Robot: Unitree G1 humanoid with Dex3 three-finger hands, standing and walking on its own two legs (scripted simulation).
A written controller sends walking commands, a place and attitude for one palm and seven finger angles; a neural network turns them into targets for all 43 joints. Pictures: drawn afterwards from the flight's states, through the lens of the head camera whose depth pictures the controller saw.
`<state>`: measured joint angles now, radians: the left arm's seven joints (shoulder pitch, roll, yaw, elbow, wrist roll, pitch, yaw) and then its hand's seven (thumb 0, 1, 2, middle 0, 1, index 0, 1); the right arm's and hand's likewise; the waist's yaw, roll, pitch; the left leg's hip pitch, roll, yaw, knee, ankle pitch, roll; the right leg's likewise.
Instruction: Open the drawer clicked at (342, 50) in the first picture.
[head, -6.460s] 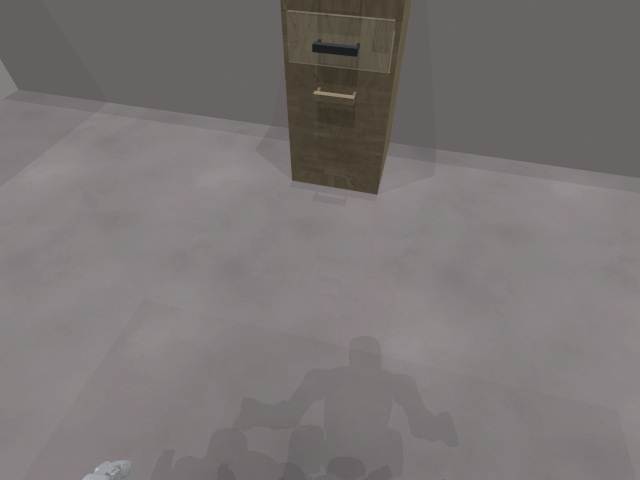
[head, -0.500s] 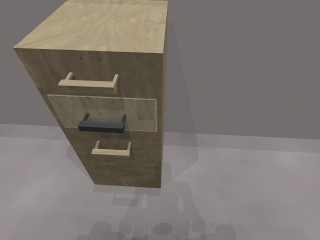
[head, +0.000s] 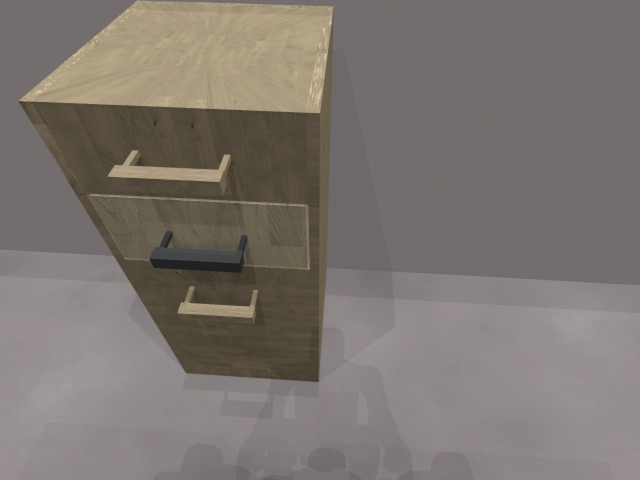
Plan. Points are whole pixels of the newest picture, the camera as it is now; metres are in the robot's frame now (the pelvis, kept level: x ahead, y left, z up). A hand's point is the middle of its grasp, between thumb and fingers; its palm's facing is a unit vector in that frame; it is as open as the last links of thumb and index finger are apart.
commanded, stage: look again from close up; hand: left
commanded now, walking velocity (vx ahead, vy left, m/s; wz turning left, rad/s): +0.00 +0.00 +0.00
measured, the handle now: (201, 249) +0.51 +0.26 -0.08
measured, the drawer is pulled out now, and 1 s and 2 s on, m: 0.00 0.00 0.00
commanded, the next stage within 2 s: shuffle to correct the standing spot in 0.48 s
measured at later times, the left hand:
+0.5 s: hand out of the picture -0.03 +0.16 -0.17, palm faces +0.05 -0.98 -0.19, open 7.4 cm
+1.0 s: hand out of the picture -0.05 +0.24 -0.19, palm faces +0.10 -0.96 -0.25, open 7.4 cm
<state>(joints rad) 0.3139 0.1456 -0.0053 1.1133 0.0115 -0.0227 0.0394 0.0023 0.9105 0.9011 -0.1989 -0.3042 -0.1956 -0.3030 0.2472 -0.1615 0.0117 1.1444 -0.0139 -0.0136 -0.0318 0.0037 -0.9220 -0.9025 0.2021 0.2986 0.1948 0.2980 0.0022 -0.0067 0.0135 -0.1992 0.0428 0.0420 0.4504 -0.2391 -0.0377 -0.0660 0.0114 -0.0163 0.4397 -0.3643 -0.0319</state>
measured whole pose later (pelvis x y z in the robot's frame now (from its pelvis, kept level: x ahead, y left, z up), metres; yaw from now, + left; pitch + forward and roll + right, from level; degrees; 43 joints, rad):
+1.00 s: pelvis -0.02 +0.05 -0.01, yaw +1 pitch -1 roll +2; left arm 0.33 0.19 0.05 1.05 0.02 0.03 0.05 0.00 0.91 0.90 -0.20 -0.30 -0.20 -0.30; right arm 0.23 -0.19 -0.04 1.01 -0.02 0.01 -0.01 0.00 -0.91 -0.90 0.20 0.30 0.19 0.30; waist 0.03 -0.05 0.05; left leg -0.31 -0.01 0.12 0.58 -0.22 0.03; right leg -0.23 -0.08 0.00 0.74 -0.49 -0.01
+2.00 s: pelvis +0.03 +0.02 +0.00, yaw -1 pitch -1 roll +1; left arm 0.31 0.15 -0.02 1.09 0.01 -0.03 0.05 0.01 0.92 0.90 -0.20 -0.30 -0.20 -0.30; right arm 0.23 -0.17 0.02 1.12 -0.02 -0.01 -0.03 0.00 -0.92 -0.90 0.20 0.30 0.19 0.30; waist 0.00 -0.01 0.01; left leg -0.18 0.05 0.11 0.48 -0.29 -0.02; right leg -0.08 0.04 -0.05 0.46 -0.36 -0.06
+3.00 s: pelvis -0.03 +0.04 -0.03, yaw -2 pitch +9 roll +2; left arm 0.25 0.26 -0.12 0.15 0.94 -0.03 0.41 0.02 0.75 0.82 -0.21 -0.42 -0.20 -0.42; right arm 0.11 -0.28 -0.06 0.63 -0.05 -0.04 0.01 0.01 -0.92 -0.90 0.20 0.30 0.19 0.30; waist 0.03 0.03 -0.15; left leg -0.61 0.03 0.13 0.75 -0.31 0.01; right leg -0.57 -0.01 -0.02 0.84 -0.43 -0.05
